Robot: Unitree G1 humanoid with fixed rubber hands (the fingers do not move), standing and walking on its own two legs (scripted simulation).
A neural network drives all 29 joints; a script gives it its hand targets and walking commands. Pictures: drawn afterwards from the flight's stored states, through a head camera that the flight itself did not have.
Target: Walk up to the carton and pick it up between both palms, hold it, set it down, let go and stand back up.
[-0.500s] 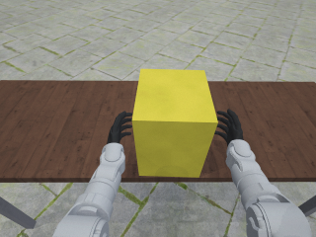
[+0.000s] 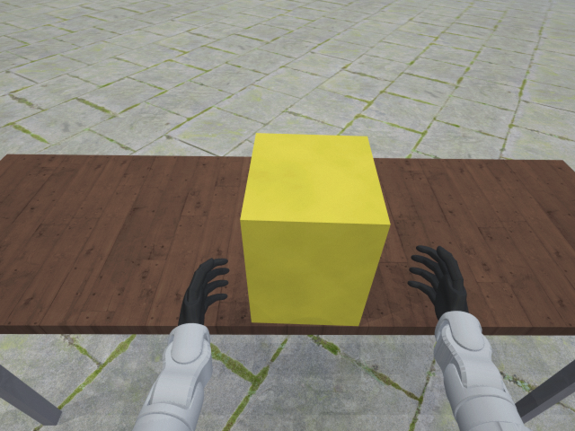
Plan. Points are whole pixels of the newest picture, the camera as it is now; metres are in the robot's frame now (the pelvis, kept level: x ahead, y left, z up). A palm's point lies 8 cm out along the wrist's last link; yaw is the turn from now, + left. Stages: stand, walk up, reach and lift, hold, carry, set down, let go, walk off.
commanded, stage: set down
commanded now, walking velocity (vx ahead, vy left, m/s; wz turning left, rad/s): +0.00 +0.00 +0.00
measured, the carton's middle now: (308, 231) +0.46 -0.01 +0.04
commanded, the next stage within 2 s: none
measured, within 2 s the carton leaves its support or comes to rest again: neither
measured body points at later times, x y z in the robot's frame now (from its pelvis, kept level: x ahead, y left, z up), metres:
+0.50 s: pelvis +0.02 -0.01 +0.00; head -0.01 +0.00 +0.45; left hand +0.24 +0.17 +0.03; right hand +0.24 -0.23 +0.04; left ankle +0.04 +0.11 -0.74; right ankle +0.06 -0.12 -0.74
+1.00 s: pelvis +0.03 -0.01 +0.00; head +0.03 +0.00 +0.45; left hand +0.24 +0.17 -0.01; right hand +0.25 -0.23 +0.02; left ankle +0.04 +0.11 -0.74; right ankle +0.06 -0.12 -0.74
